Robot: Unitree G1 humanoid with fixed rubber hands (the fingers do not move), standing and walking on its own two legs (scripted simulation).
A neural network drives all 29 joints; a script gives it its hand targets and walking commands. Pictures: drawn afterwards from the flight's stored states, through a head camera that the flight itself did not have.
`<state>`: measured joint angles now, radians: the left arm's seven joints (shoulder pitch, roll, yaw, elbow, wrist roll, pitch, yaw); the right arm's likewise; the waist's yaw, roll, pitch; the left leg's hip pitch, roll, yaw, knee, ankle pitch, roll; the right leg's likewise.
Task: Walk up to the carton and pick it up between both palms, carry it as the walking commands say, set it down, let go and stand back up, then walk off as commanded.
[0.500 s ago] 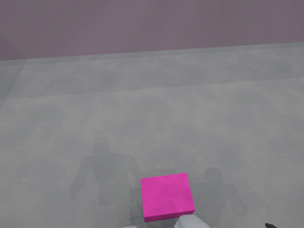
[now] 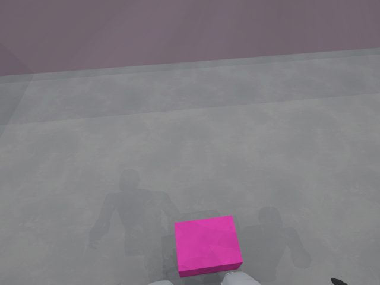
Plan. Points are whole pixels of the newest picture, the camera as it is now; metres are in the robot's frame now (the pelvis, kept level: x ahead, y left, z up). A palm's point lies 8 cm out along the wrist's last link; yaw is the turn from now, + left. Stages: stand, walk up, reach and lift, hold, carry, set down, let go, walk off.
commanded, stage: walk up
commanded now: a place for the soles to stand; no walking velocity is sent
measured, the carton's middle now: (206, 246) +0.35 -0.05 -0.67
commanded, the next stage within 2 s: none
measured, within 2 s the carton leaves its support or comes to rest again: neither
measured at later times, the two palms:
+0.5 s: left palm out of the picture +0.07 +0.33 -0.10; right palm out of the picture +0.06 -0.30 -0.11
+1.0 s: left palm out of the picture +0.07 +0.33 -0.11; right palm out of the picture +0.07 -0.29 -0.11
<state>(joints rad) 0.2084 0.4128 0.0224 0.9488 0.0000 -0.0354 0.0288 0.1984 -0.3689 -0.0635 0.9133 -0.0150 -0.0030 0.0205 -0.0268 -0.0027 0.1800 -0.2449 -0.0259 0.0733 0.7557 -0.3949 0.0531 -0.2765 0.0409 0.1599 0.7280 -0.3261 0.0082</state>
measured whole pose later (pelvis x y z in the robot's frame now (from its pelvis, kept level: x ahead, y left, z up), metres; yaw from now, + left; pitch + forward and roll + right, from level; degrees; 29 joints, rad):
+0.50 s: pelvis +0.00 +0.01 +0.00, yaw +0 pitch -6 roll +0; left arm 0.21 0.41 0.02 0.95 0.00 -0.04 0.03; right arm 0.19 -0.37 -0.06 0.91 -0.01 0.00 0.02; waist -0.03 -0.01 0.18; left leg -0.25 -0.03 0.07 0.80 -0.50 0.05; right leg -0.29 0.04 0.16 0.73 -0.34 0.01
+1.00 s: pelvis +0.00 +0.02 +0.00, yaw +1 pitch -6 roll -1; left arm 0.21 0.41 0.01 0.94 0.00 -0.03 0.03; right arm 0.20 -0.37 -0.06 0.91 -0.01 0.00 0.02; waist -0.04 -0.01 0.18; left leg -0.23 -0.04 0.07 0.75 -0.39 0.07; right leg -0.30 0.04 0.16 0.81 -0.44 0.00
